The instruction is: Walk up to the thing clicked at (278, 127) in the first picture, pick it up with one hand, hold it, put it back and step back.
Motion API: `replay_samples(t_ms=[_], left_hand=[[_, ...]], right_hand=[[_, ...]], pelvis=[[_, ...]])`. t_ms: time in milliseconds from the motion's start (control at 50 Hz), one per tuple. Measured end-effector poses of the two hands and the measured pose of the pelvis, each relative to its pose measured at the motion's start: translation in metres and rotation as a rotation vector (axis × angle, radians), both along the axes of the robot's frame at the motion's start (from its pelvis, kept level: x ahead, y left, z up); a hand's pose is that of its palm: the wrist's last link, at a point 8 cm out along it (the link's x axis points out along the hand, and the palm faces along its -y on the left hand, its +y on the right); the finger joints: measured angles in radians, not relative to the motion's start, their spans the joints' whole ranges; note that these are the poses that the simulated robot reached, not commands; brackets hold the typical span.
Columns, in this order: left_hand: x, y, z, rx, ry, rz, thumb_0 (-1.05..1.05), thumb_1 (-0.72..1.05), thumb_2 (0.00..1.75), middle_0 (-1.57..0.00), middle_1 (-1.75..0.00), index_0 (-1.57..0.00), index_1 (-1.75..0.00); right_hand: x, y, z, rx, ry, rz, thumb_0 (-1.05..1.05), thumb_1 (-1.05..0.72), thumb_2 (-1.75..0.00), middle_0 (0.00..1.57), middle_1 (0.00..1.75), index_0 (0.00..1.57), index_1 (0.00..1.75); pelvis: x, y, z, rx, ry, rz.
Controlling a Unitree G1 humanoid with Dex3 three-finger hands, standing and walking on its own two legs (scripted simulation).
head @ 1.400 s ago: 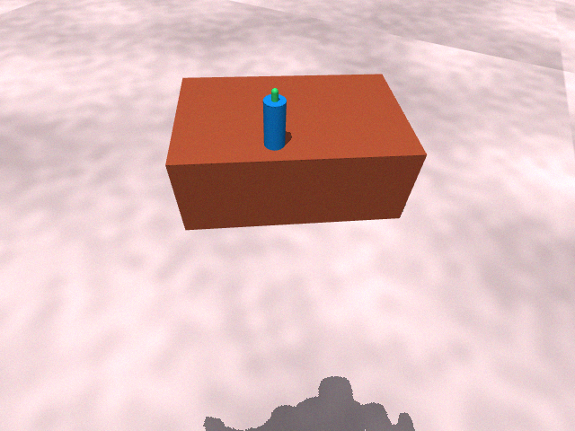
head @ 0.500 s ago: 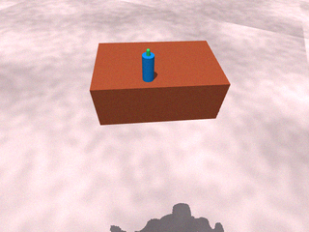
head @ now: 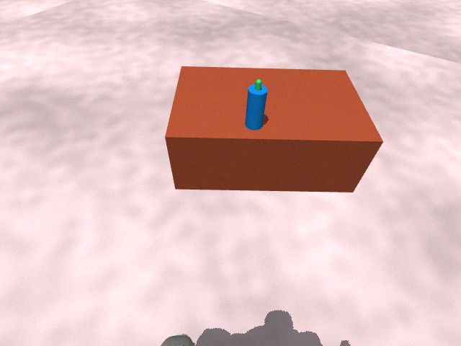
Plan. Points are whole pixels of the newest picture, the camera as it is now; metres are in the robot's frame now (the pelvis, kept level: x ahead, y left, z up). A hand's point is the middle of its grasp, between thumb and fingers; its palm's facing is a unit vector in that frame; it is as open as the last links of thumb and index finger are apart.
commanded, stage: walk up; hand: right
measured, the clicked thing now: (256, 103) +1.10 -0.11 -0.26
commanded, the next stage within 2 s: none
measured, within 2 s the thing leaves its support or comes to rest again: neither
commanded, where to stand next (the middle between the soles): +0.69 +0.11 m, yaw -1 degrees
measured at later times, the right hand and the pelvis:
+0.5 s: hand (328, 319) +0.20 -0.20 -0.15, palm faces +0.02 +0.94 -0.34, open 7.4 cm; pelvis +0.20 +0.07 -0.01, yaw +0 degrees
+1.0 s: hand (291, 190) +0.52 -0.16 -0.13, palm faces -0.09 +0.90 -0.42, open 7.4 cm; pelvis +0.41 +0.12 -0.02, yaw +2 degrees
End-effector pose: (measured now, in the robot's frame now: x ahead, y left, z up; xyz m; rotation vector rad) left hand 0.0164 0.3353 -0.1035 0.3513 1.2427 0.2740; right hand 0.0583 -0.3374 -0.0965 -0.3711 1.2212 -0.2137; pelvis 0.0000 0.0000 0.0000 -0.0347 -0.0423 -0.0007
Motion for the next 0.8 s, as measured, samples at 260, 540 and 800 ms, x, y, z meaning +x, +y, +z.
replay_samples(t_ms=[260, 540, 800], left_hand=[[0.131, 0.061, -0.018, -0.058, -0.049, -0.070, 0.01, 0.91, 0.90, -0.20, -0.30, -0.20, -0.30], [0.297, 0.047, 0.001, -0.033, -0.116, -0.143, 0.01, 0.91, 0.90, -0.21, -0.30, -0.21, -0.30], [0.359, 0.044, 0.017, -0.022, -0.151, -0.066, 0.01, 0.91, 0.90, -0.21, -0.30, -0.21, -0.30]], right_hand=[[0.062, 0.089, 0.006, 0.000, -0.039, -0.044, 0.01, -0.90, -0.90, 0.21, 0.30, 0.21, 0.30], [0.158, 0.092, -0.026, 0.056, 0.013, -0.061, 0.01, -0.90, -0.90, 0.21, 0.30, 0.21, 0.30], [0.349, 0.093, -0.009, 0.058, -0.130, 0.079, 0.01, -0.90, -0.90, 0.21, 0.30, 0.21, 0.30]], pelvis=[[0.092, 0.067, -0.003, 0.024, -0.011, 0.007], [0.222, 0.068, -0.012, 0.056, 0.003, 0.001], [0.325, 0.070, 0.000, 0.033, -0.011, 0.013]])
